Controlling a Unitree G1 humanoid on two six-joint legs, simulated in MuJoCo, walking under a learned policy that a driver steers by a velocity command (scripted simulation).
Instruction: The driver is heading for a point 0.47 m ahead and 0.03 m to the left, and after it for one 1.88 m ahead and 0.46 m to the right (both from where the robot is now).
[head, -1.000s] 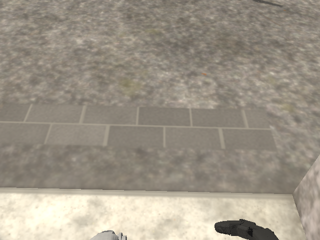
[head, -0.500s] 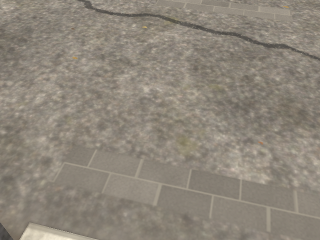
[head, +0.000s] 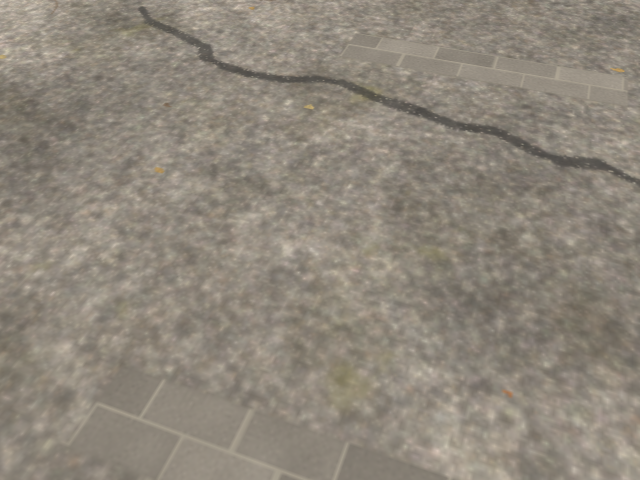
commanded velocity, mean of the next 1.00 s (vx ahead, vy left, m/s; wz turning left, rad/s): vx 0.49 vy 0.00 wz -0.22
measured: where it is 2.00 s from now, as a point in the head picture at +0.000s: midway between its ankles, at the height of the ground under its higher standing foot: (431, 274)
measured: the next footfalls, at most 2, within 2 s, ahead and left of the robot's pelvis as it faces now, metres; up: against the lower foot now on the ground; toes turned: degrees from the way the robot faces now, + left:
left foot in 0.46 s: +0.43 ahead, +0.14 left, +0.00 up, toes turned +4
right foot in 1.00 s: +0.74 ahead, -0.14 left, +0.00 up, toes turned -18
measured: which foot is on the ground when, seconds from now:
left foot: up 0.00-0.44, down 0.46-1.00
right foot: down 0.00-0.48, up 0.50-0.98, down 1.00-1.00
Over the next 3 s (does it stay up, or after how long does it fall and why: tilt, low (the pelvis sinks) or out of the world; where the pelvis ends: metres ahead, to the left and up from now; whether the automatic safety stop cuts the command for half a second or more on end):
stays up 1.58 -0.35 0.10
